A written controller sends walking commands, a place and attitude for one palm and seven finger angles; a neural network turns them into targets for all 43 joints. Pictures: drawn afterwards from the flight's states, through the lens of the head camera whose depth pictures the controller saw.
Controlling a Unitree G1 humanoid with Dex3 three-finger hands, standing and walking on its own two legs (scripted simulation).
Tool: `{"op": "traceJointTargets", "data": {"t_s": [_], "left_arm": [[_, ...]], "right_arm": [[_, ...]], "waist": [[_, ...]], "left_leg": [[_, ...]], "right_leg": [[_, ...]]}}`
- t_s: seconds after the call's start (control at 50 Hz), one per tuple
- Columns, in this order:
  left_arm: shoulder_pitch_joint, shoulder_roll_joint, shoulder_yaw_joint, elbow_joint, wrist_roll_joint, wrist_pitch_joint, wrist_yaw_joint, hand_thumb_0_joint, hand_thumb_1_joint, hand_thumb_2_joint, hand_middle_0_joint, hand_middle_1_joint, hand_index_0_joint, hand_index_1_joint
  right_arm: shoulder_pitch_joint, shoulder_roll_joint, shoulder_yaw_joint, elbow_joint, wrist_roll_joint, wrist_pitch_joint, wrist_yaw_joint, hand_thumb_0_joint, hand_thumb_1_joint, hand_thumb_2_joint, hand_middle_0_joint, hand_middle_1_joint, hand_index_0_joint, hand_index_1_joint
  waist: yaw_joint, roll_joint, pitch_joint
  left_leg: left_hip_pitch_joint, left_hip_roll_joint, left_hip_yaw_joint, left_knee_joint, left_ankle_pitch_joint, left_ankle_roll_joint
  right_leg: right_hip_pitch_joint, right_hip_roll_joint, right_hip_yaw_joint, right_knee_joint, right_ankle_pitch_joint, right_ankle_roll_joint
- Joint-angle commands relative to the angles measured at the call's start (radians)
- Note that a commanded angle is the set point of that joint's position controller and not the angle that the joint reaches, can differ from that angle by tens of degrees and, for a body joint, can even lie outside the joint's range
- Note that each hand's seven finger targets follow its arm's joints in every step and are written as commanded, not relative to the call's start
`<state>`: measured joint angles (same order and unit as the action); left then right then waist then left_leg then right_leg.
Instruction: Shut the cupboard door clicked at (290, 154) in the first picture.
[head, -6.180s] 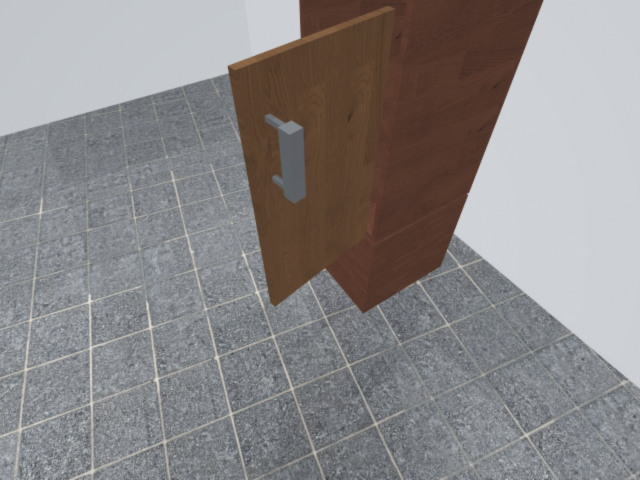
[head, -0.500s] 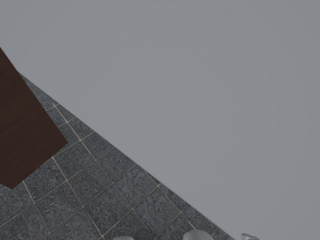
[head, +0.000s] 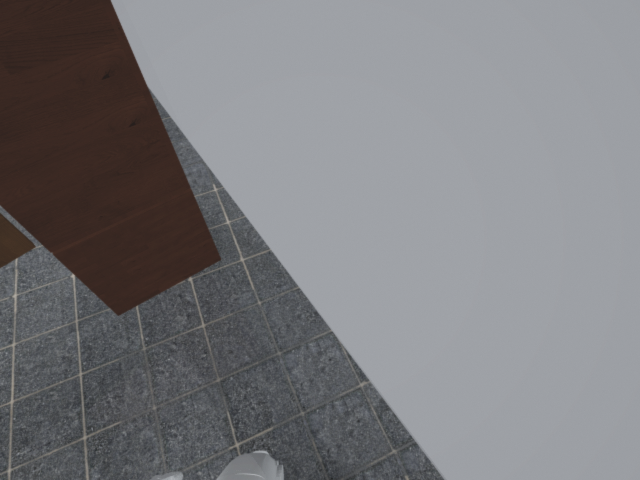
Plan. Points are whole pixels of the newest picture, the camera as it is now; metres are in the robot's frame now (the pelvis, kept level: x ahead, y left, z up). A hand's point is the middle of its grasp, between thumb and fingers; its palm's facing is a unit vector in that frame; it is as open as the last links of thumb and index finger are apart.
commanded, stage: turn to face it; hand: left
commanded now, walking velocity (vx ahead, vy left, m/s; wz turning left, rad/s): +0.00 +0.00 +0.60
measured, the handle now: out of the picture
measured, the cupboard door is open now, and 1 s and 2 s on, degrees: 100 100 100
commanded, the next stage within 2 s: take the last steps up to it in 1.26 s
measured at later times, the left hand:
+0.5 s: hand out of the picture +0.06 +0.22 -0.16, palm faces +0.29 -0.91 -0.30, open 7.3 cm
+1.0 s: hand out of the picture -0.04 +0.23 -0.17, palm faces +0.57 -0.78 -0.25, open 7.3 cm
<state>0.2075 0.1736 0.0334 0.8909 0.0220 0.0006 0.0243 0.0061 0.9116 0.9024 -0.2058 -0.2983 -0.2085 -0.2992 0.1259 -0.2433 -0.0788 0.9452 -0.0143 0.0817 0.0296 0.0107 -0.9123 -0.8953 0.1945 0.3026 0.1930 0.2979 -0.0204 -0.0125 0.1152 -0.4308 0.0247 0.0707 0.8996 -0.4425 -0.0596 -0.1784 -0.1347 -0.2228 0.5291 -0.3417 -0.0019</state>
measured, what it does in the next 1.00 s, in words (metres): steps on the spot, turning left: left foot, then right foot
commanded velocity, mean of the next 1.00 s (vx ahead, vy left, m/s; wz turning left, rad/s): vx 0.00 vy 0.00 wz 0.54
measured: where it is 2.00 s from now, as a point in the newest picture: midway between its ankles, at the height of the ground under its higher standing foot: outside the picture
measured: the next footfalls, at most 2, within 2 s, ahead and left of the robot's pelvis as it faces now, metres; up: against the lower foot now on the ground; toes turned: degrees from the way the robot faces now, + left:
left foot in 0.12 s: +0.05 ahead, +0.13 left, +0.00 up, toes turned +10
right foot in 0.46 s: +0.09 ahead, -0.13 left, +0.00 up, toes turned +12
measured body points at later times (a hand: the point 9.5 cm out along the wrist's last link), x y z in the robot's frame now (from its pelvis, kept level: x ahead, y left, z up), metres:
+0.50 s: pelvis +0.01 -0.02 -0.01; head +0.06 -0.02 +0.43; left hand +0.04 +0.26 -0.14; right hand +0.15 -0.24 -0.17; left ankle +0.00 +0.12 -0.72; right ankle +0.05 -0.14 -0.74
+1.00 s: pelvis +0.02 +0.01 +0.00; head +0.05 +0.05 +0.44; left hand -0.07 +0.27 -0.15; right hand +0.23 -0.15 -0.14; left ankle -0.03 +0.10 -0.74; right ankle +0.07 -0.13 -0.67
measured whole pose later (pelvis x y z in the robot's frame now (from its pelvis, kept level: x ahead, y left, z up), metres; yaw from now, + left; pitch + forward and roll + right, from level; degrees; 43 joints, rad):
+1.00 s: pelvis +0.02 +0.01 +0.00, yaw +33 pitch +1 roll -1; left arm 0.18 0.26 0.07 0.94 0.01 0.06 0.01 0.01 0.92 0.90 -0.20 -0.30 -0.20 -0.30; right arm 0.15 -0.21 -0.05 0.92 -0.03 0.02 -0.01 0.01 -0.91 -0.89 0.20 0.30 0.20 0.30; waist 0.00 -0.03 0.09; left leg -0.28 -0.01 0.03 0.52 -0.26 0.04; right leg -0.47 -0.10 -0.04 1.06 -0.44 0.07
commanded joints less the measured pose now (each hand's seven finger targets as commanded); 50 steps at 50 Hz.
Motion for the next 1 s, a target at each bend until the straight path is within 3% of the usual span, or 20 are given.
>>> {"op": "traceJointTargets", "data": {"t_s": [0.0,0.04,0.06,0.08,0.1,0.2,0.32,0.38,0.4,0.42,0.44,0.5,0.54,0.64,0.72,0.74,0.76,0.78,0.88,0.98], "left_arm": [[0.084,0.241,0.077,-0.030,0.010,-0.013,0.009,0.000,0.900,0.900,-0.200,-0.300,-0.200,-0.300],[0.057,0.249,0.082,-0.039,-0.002,-0.012,0.001,0.000,0.900,0.900,-0.200,-0.300,-0.200,-0.300],[0.046,0.232,0.079,-0.051,-0.009,-0.009,-0.004,0.000,0.900,0.900,-0.200,-0.300,-0.200,-0.300],[0.026,0.158,0.062,-0.093,-0.017,-0.003,-0.015,0.000,0.900,0.900,-0.200,-0.300,-0.200,-0.300],[-0.054,0.156,0.047,-0.132,-0.005,0.009,-0.007,0.000,0.900,0.900,-0.200,-0.300,-0.200,-0.300],[-0.034,0.148,0.059,-0.062,-0.003,0.031,-0.016,0.000,0.900,0.900,-0.200,-0.300,-0.200,-0.300],[-0.019,0.127,0.053,-0.071,-0.005,0.026,-0.015,0.000,0.900,0.900,-0.200,-0.300,-0.200,-0.300],[0.056,0.136,0.059,-0.059,-0.008,0.012,-0.011,0.000,0.900,0.900,-0.200,-0.300,-0.200,-0.300],[0.090,0.171,0.068,-0.057,-0.005,0.002,-0.005,0.000,0.900,0.900,-0.200,-0.300,-0.200,-0.300],[0.119,0.249,0.086,-0.058,0.010,-0.009,0.004,0.000,0.900,0.900,-0.200,-0.300,-0.200,-0.300],[0.103,0.303,0.085,-0.071,0.014,-0.007,0.006,0.000,0.900,0.900,-0.200,-0.300,-0.200,-0.300],[-0.050,0.202,0.061,-0.098,0.003,-0.006,0.015,0.000,0.900,0.900,-0.200,-0.300,-0.200,-0.300],[-0.044,0.181,0.052,-0.098,0.005,-0.013,0.012,0.000,0.900,0.900,-0.200,-0.300,-0.200,-0.300],[0.075,0.239,0.072,-0.047,0.010,-0.012,0.009,0.000,0.900,0.900,-0.200,-0.300,-0.200,-0.300],[0.063,0.246,0.082,-0.038,0.000,-0.004,-0.001,0.000,0.900,0.900,-0.200,-0.300,-0.200,-0.300],[0.045,0.226,0.080,-0.053,-0.009,-0.001,-0.005,0.000,0.900,0.900,-0.200,-0.300,-0.200,-0.300],[0.026,0.147,0.063,-0.097,-0.016,0.004,-0.015,0.000,0.900,0.900,-0.200,-0.300,-0.200,-0.300],[-0.041,0.143,0.047,-0.127,-0.004,0.016,-0.006,0.000,0.900,0.900,-0.200,-0.300,-0.200,-0.300],[-0.039,0.129,0.053,-0.041,-0.005,0.029,-0.014,0.000,0.900,0.900,-0.200,-0.300,-0.200,-0.300],[-0.044,0.114,0.043,-0.035,-0.008,0.032,-0.013,0.000,0.900,0.900,-0.200,-0.300,-0.200,-0.300]], "right_arm": [[-0.071,-0.033,0.002,-0.111,0.007,-0.038,0.006,0.000,-0.900,-0.900,0.200,0.300,0.200,0.300],[0.004,-0.064,-0.005,-0.099,0.000,-0.047,0.002,0.000,-0.900,-0.900,0.200,0.300,0.200,0.300],[0.079,-0.125,-0.019,-0.080,-0.006,-0.056,-0.001,0.000,-0.900,-0.900,0.200,0.300,0.200,0.300],[0.160,-0.249,-0.053,-0.073,-0.015,-0.063,-0.009,0.000,-0.900,-0.900,0.200,0.300,0.200,0.300],[0.225,-0.281,-0.056,-0.051,-0.005,-0.054,-0.015,0.000,-0.900,-0.900,0.200,0.300,0.200,0.300],[0.014,-0.185,-0.028,-0.104,-0.014,-0.064,-0.040,0.000,-0.900,-0.900,0.200,0.300,0.200,0.300],[0.008,-0.193,-0.038,-0.101,-0.018,-0.054,-0.032,0.000,-0.900,-0.900,0.200,0.300,0.200,0.300],[-0.029,-0.182,-0.044,-0.114,-0.011,-0.045,-0.029,0.000,-0.900,-0.900,0.200,0.300,0.200,0.300],[-0.037,-0.157,-0.042,-0.122,-0.003,-0.046,-0.025,0.000,-0.900,-0.900,0.200,0.300,0.200,0.300],[-0.021,-0.095,-0.035,-0.138,0.004,-0.045,-0.019,0.000,-0.900,-0.900,0.200,0.300,0.200,0.300],[-0.042,-0.079,-0.032,-0.157,0.002,-0.046,-0.014,0.000,-0.900,-0.900,0.200,0.300,0.200,0.300],[0.002,-0.090,-0.041,-0.104,-0.005,-0.021,-0.003,0.000,-0.900,-0.900,0.200,0.300,0.200,0.300],[-0.001,-0.058,-0.024,-0.096,-0.003,-0.024,0.005,0.000,-0.900,-0.900,0.200,0.300,0.200,0.300],[-0.072,-0.020,-0.002,-0.105,0.006,-0.036,0.008,0.000,-0.900,-0.900,0.200,0.300,0.200,0.300],[0.011,-0.055,-0.005,-0.093,0.002,-0.050,0.003,0.000,-0.900,-0.900,0.200,0.300,0.200,0.300],[0.086,-0.117,-0.022,-0.077,-0.003,-0.061,0.000,0.000,-0.900,-0.900,0.200,0.300,0.200,0.300],[0.166,-0.243,-0.053,-0.068,-0.013,-0.069,-0.009,0.000,-0.900,-0.900,0.200,0.300,0.200,0.300],[0.226,-0.283,-0.057,-0.044,-0.008,-0.059,-0.017,0.000,-0.900,-0.900,0.200,0.300,0.200,0.300],[0.074,-0.156,-0.016,-0.069,-0.012,-0.076,-0.050,0.000,-0.900,-0.900,0.200,0.300,0.200,0.300],[0.088,-0.157,-0.016,-0.057,-0.014,-0.072,-0.048,0.000,-0.900,-0.900,0.200,0.300,0.200,0.300]], "waist": [[0.054,-0.209,-0.144],[0.002,-0.148,-0.180],[-0.044,-0.029,-0.232],[-0.086,0.294,-0.268],[-0.106,0.225,-0.266],[0.000,0.153,-0.126],[0.005,0.154,-0.142],[0.044,0.155,-0.148],[0.067,0.087,-0.162],[0.082,-0.135,-0.176],[0.090,-0.279,-0.147],[0.004,-0.209,-0.089],[0.002,-0.202,-0.095],[0.069,-0.193,-0.130],[0.021,-0.160,-0.165],[-0.027,-0.030,-0.217],[-0.067,0.297,-0.256],[-0.092,0.261,-0.262],[-0.002,0.149,-0.156],[-0.005,0.135,-0.162]], "left_leg": [[0.022,-0.012,0.049,-0.199,0.024,0.019],[0.189,-0.035,0.068,-0.372,0.170,0.038],[0.382,0.037,-0.010,-0.461,0.367,0.074],[0.541,0.335,-0.424,-0.490,0.764,0.236],[0.501,0.422,-0.467,-0.496,0.848,0.315],[0.206,0.230,-0.306,-0.566,0.447,0.221],[0.153,0.186,-0.346,-0.552,0.346,0.214],[0.055,0.136,-0.358,-0.482,0.321,0.174],[-0.015,0.087,-0.329,-0.410,0.269,0.136],[-0.179,-0.031,-0.207,-0.207,0.069,0.066],[-0.197,-0.100,-0.098,0.072,-0.162,0.025],[-0.163,0.001,-0.125,0.362,-0.013,0.018],[-0.139,0.005,-0.072,0.267,0.011,-0.001],[-0.040,-0.012,0.027,-0.068,-0.030,0.001],[0.171,-0.032,0.059,-0.377,0.164,0.028],[0.348,0.047,-0.032,-0.475,0.372,0.064],[0.507,0.338,-0.433,-0.503,0.773,0.217],[0.460,0.424,-0.462,-0.512,0.804,0.305],[0.301,0.233,-0.271,-0.542,0.685,0.223],[0.293,0.220,-0.271,-0.543,0.634,0.231]], "right_leg": [[0.157,-0.243,0.110,-0.040,0.737,-0.088],[0.079,-0.222,0.053,0.078,0.684,-0.041],[-0.064,-0.192,0.024,0.247,0.535,0.007],[-0.365,-0.026,0.006,0.506,-0.164,0.090],[-0.418,0.001,0.132,0.626,-0.343,0.078],[-0.347,0.013,0.218,0.591,-0.111,0.079],[-0.192,0.086,0.177,0.283,-0.102,0.071],[-0.007,0.116,0.155,0.040,0.036,0.061],[0.100,0.072,0.200,-0.097,0.079,0.051],[0.208,-0.151,0.433,-0.236,0.021,-0.018],[0.106,-0.363,0.591,-0.296,0.082,-0.133],[-0.047,-0.250,0.370,-0.245,0.168,-0.126],[0.002,-0.194,0.225,-0.190,0.393,-0.095],[0.129,-0.231,0.147,-0.096,0.636,-0.097],[0.055,-0.213,0.067,0.054,0.576,-0.025],[-0.072,-0.182,0.030,0.213,0.453,0.024],[-0.368,-0.025,0.017,0.460,-0.189,0.101],[-0.404,-0.002,0.136,0.582,-0.357,0.082],[-0.384,0.012,0.219,0.625,-0.088,0.080],[-0.292,0.049,0.197,0.425,-0.094,0.078]]}}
